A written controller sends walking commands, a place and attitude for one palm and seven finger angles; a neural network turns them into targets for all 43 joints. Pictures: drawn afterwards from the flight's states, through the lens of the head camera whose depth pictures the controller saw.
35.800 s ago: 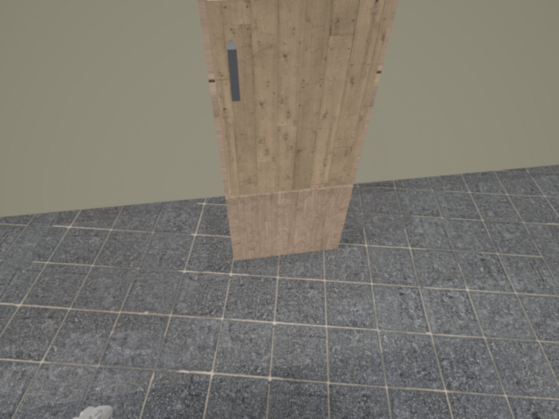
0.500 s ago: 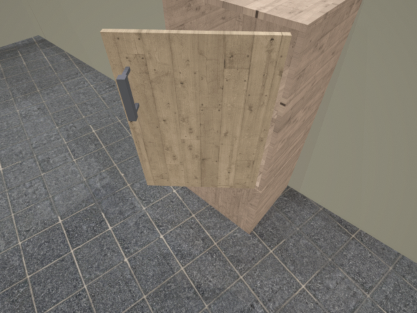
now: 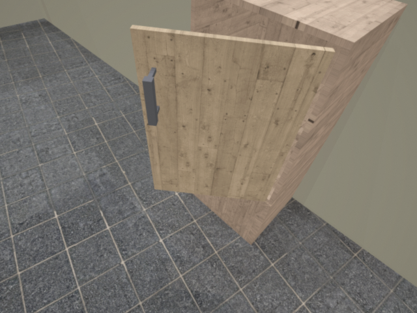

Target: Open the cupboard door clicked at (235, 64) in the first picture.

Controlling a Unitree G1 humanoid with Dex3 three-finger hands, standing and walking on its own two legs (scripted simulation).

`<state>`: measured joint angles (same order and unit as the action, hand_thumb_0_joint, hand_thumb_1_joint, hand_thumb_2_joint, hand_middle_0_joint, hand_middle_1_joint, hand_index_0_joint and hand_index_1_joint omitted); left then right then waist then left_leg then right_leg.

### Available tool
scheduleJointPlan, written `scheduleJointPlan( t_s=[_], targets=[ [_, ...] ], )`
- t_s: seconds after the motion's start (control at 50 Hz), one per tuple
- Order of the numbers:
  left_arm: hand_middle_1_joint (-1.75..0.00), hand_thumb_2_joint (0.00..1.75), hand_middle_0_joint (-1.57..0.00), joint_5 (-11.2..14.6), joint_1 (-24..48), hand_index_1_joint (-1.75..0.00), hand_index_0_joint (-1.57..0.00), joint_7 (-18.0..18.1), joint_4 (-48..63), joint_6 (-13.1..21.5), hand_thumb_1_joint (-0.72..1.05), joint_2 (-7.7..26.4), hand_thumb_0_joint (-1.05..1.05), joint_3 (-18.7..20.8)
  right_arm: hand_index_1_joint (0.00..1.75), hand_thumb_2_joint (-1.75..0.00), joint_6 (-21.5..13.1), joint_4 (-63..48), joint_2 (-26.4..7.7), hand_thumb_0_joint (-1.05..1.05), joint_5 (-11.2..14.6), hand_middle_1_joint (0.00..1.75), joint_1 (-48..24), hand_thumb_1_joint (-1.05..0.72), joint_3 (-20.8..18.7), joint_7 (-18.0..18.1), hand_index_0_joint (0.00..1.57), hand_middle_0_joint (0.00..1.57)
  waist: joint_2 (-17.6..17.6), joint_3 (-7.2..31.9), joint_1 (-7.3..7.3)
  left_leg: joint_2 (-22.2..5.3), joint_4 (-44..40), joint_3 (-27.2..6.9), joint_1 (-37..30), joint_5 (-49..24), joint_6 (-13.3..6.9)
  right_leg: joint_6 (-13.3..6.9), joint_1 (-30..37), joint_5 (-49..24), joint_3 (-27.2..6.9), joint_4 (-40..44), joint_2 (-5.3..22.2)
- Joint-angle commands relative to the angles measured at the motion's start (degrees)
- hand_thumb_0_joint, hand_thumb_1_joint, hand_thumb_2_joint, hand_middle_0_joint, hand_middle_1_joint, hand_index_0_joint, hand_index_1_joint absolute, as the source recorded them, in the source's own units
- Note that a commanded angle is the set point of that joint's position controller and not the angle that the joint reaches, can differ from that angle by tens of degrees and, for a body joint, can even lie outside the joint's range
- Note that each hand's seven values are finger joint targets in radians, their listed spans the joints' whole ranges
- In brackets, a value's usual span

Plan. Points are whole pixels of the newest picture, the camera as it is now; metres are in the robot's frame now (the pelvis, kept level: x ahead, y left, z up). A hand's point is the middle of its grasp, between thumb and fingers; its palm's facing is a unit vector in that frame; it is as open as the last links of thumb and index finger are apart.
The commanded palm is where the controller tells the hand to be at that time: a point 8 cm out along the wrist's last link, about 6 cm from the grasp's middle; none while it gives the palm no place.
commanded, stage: come to a stop and stand still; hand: left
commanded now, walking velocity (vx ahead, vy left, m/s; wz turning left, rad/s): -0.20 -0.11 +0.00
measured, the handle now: (153, 97) +0.55 +0.20 +0.10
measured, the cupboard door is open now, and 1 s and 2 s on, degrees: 39 39 39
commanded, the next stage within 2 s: look again from close up in 0.96 s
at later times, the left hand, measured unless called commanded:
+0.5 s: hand out of the picture +0.10 +0.16 -0.18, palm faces -0.01 -0.97 -0.26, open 7.4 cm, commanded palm none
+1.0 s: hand out of the picture +0.02 +0.13 -0.17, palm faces +0.01 -0.97 -0.23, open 7.4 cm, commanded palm none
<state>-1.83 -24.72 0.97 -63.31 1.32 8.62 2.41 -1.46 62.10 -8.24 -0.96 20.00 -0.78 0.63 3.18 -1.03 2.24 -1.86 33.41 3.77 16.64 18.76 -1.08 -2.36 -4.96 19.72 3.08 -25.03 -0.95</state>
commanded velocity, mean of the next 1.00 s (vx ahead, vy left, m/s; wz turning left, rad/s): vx -0.05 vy -0.05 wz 0.00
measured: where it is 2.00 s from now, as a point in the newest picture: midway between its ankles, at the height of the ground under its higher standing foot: outside the picture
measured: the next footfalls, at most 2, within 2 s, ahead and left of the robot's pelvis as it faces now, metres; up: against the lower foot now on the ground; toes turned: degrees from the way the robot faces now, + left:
left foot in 0.02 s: +0.07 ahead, +0.10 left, +0.00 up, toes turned +0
right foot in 0.46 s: +0.06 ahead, -0.16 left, +0.00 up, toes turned -2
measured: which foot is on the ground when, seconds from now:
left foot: up 0.00-0.00, down 0.02-1.00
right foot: down 0.00-0.04, up 0.06-0.44, down 0.46-1.00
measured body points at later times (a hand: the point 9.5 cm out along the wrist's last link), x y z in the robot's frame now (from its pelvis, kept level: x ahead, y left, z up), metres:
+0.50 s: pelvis +0.01 -0.03 -0.02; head +0.04 -0.04 +0.43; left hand +0.10 +0.21 -0.16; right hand +0.04 -0.27 -0.17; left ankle +0.03 +0.12 -0.73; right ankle +0.02 -0.16 -0.74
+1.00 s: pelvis +0.00 -0.06 +0.00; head +0.02 -0.07 +0.45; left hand +0.02 +0.18 -0.15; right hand -0.02 -0.28 -0.17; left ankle +0.03 +0.10 -0.74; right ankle +0.02 -0.16 -0.74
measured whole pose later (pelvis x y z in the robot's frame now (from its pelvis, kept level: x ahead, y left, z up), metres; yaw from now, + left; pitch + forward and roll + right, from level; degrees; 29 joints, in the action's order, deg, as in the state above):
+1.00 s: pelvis +0.00 -0.06 +0.00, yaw +0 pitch -1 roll +1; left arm -0.8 -16.6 1.2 -59.2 -0.1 9.7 0.4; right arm 0.3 60.2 -10.1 -1.3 19.9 -0.4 0.6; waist -1.6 -2.6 -0.9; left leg -3.1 28.8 -1.3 14.7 12.9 3.1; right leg -1.7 -14.4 15.8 2.1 -31.4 -0.2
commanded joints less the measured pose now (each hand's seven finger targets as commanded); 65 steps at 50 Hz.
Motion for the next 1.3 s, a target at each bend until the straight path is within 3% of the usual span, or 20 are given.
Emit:
scheduleJointPlan(
  t_s=[0.0,0.02,0.04,0.08,0.18,0.26,0.36,0.38,0.4,0.42,0.44,0.46,0.48,0.52,0.54,0.6,0.62,0.66,0.72,1.28],
  targets=[
    [-0.3,0.9,-0.2,1.09,-1.05,-0.3,-0.2,0.39,2.9,0.28,0.9,1.43,0.0,-0.43,0.3,-0.9,-2.34,0.26,-7.5,0.0,-0.51,0.3,10.59,-0.9,-0.47,1.62,0.2,0.2,-15.9,0.59,-3.61,-14.78,-14.2,-17.46,-15.52,-29.66,-7.14,0.38,-17.28,2.8,0.29,-15.3,1.98],
    [-0.3,0.9,-0.2,1.25,-1.34,-0.3,-0.2,0.89,2.73,0.03,0.9,1.22,0.0,-0.83,0.3,-0.9,-1.75,-0.44,-7.79,0.0,-0.16,0.3,9.01,-0.9,-0.32,2.21,0.2,0.2,-14.03,1.01,-2.93,-19.07,-16.1,-20.92,-12.05,-39.73,-11.54,0.74,-15.64,13.4,-2.08,-20.18,2.3],
    [-0.3,0.9,-0.2,1.0,-1.63,-0.3,-0.2,1.29,2.53,-0.38,0.9,0.89,0.0,-1.03,0.3,-0.9,-1.48,-1.12,-7.48,0.0,-0.22,0.3,5.75,-0.9,-0.17,2.26,0.2,0.2,-9.76,-0.48,-1.8,-18.12,-15.57,-16.62,-7.1,-39.86,-11.53,0.5,-12.24,14.56,-3.69,-20.16,3.58],
    [-0.3,0.9,-0.2,0.77,-0.6,-0.3,-0.2,1.25,1.55,-1.01,0.9,2.0,0.0,-1.01,0.3,-0.9,-1.73,-1.46,-6.81,0.0,0.08,0.3,0.76,-0.9,0.2,2.82,0.2,0.2,-10.06,-4.63,-0.68,-16.51,-15.1,-15.07,-4.35,-47.65,-10.68,1.13,-13.18,10.62,-3.85,-18.38,5.16],
    [-0.3,0.9,-0.2,0.46,2.53,-0.3,-0.2,0.94,4.23,-3.11,0.9,2.86,0.0,0.02,0.3,-0.9,-0.24,-0.86,-9.79,0.0,-0.17,0.3,2.66,-0.9,-2.03,3.87,0.2,0.2,-6.75,0.57,-3.07,-18.96,-11.38,-14.96,-12.43,-59.84,-11.7,2.03,-18.25,10.22,-2.94,-24.77,3.52],
    [-0.3,0.9,-0.2,0.2,6.33,-0.3,-0.2,0.67,7.53,-4.08,0.9,2.88,0.0,1.14,0.3,-0.9,0.41,-2.23,-10.51,0.0,-0.65,0.3,-0.15,-0.9,-3.18,3.73,0.2,0.2,-9.01,4.01,-3.05,-17.2,-11.13,-11.23,-10.86,-51.22,-10.65,2.67,-20.84,7.81,-4.35,-33.04,2.38],
    [-0.3,0.9,-0.2,0.61,9.04,-0.3,-0.2,0.23,9.9,-3.48,0.9,2.57,0.0,1.05,0.3,-0.9,0.85,-4.25,-9.88,0.0,-1.23,0.3,-3.98,-0.9,-3.56,2.57,0.2,0.2,-15.52,2.43,-2.32,-13.4,-11.6,-8.5,-5.13,-35.79,-7.7,2.52,-14.12,4.26,-0.98,-18.83,2.78],
    [-0.3,0.9,-0.2,0.44,7.9,-0.3,-0.2,0.21,9.82,-2.87,0.9,3.11,0.0,1.15,0.3,-0.9,0.99,-4.58,-9.61,0.0,-1.2,0.3,-4.27,-0.9,-3.61,2.42,0.2,0.2,-13.76,2.06,-1.68,-12.92,-9.66,-8.23,-4.24,-32.18,-6.6,2.47,-11.3,1.82,-0.62,-12.48,2.72],
    [-0.3,0.9,-0.2,1.04,2.87,-0.3,-0.2,1.5,6.1,-1.62,0.9,6.76,0.0,0.83,0.3,-0.9,0.32,-6.08,-14.34,0.0,1.05,0.3,-9.52,-0.9,-4.74,1.71,0.2,0.2,-5.87,10.67,1.5,-12.31,1.4,-5.22,-7.3,-31.2,-2.21,2.15,-8.14,-9.36,-4.76,-2.05,5.32],
    [-0.3,0.9,-0.2,0.25,6.92,-0.3,-0.2,1.58,10.99,-1.29,0.9,10.36,0.0,1.44,0.3,-0.9,0.92,-10.04,-7.62,0.0,0.77,0.3,-6.47,-0.9,-3.65,0.51,0.2,0.2,6.81,7.59,-1.0,-3.07,6.98,0.25,4.48,-3.2,0.61,-0.4,-6.35,-14.52,-14.87,2.22,11.64],
    [-0.3,0.9,-0.2,0.18,7.91,-0.3,-0.2,1.57,12.13,-0.66,0.9,11.41,0.0,1.85,0.3,-0.9,1.19,-10.97,-5.24,0.0,-0.04,0.3,-5.95,-0.9,-2.84,0.22,0.2,0.2,4.98,7.26,-1.14,0.06,14.66,-0.04,8.6,9.61,1.38,-5.25,-4.23,-26.96,-19.39,1.26,17.21],
    [-0.3,0.9,-0.2,-0.11,8.24,-0.3,-0.2,1.75,11.67,-0.19,0.9,11.59,0.0,1.11,0.3,-0.9,1.46,-10.36,-4.1,0.0,0.06,0.3,-5.44,-0.9,-2.79,0.1,0.2,0.2,0.9,7.19,-2.03,0.24,18.08,-1.0,7.96,10.63,1.43,-7.98,-4.62,-31.42,-16.46,1.14,16.96],
    [-0.3,0.9,-0.2,-0.51,9.99,-0.3,-0.2,1.63,12.1,-0.24,0.9,11.9,0.0,0.57,0.3,-0.9,1.53,-11.1,-2.62,0.0,-0.08,0.3,-3.91,-0.9,-2.31,-0.28,0.2,0.2,-6.32,5.59,-3.5,0.86,12.47,-0.39,4.24,10.1,1.44,-6.71,-7.68,-28.51,-11.76,-0.63,15.4],
    [-0.3,0.9,-0.2,0.3,13.19,-0.3,-0.2,1.69,12.36,-0.16,0.9,10.86,0.0,1.23,0.3,-0.9,1.99,-10.16,-4.89,0.0,0.06,0.3,-1.53,-0.9,-2.49,-0.17,0.2,0.2,13.18,4.98,-5.37,0.39,7.88,-0.32,1.5,2.15,1.19,-4.35,-11.06,-20.67,-9.1,-3.06,10.77],
    [-0.3,0.9,-0.2,0.74,15.09,-0.3,-0.2,1.87,12.59,-0.23,0.9,9.39,0.0,0.72,0.3,-0.9,1.72,-10.01,-5.82,0.0,0.09,0.3,0.06,-0.9,-2.52,0.08,0.2,0.2,14.26,3.78,-6.21,-0.4,3.41,-1.39,-2.77,-2.11,0.74,-3.03,-15.41,-13.82,-7.66,-3.23,9.92],
    [-0.3,0.9,-0.2,0.71,14.36,-0.3,-0.2,1.61,13.24,-1.72,0.9,7.66,0.0,0.2,0.3,-0.9,1.06,-9.59,-8.03,0.0,-0.79,0.3,-2.3,-0.9,-2.09,-0.21,0.2,0.2,-12.66,-8.1,-4.43,-5.24,-9.88,-10.63,3.73,2.29,-1.41,0.8,-21.14,10.28,-5.01,-4.4,2.96],
    [-0.3,0.9,-0.2,0.79,12.85,-0.3,-0.2,1.46,12.71,-1.72,0.9,8.06,0.0,0.13,0.3,-0.9,1.25,-9.93,-8.28,0.0,-0.94,0.3,-3.88,-0.9,-1.9,-0.18,0.2,0.2,-14.77,-10.17,-3.21,-5.42,-13.27,-12.43,8.98,7.7,-2.0,1.15,-17.41,8.79,-4.32,-4.88,2.07],
    [-0.3,0.9,-0.2,0.82,9.05,-0.3,-0.2,1.04,11.09,-1.12,0.9,9.07,0.0,0.1,0.3,-0.9,1.63,-10.98,-7.68,0.0,-0.7,0.3,-6.09,-0.9,-1.51,-0.11,0.2,0.2,-5.9,-10.8,-1.53,-2.24,-10.44,-8.86,10.31,9.56,-0.75,0.12,-15.45,9.59,-8.34,0.28,3.96],
    [-0.3,0.9,-0.2,0.99,9.66,-0.3,-0.2,0.81,10.73,-0.27,0.9,10.02,0.0,0.01,0.3,-0.9,1.65,-9.24,-6.24,0.0,-0.49,0.3,-0.97,-0.9,-1.04,-0.04,0.2,0.2,3.44,-4.73,-3.85,0.18,-3.06,-3.54,-1.21,0.08,0.66,-1.57,-19.19,13.96,-13.33,7.89,8.39],
    [-0.3,0.9,-0.2,1.04,7.29,-0.3,-0.2,0.9,2.73,0.34,0.9,7.82,0.0,-0.87,0.3,-0.9,-0.54,0.08,-5.96,0.0,0.18,0.3,-0.55,-0.9,0.29,1.03,0.2,0.2,-4.09,-1.9,-2.03,-3.48,-11.19,-6.05,-4.18,-13.17,0.29,0.29,-7.03,-11.06,-5.79,1.64,6.02]
  ],
)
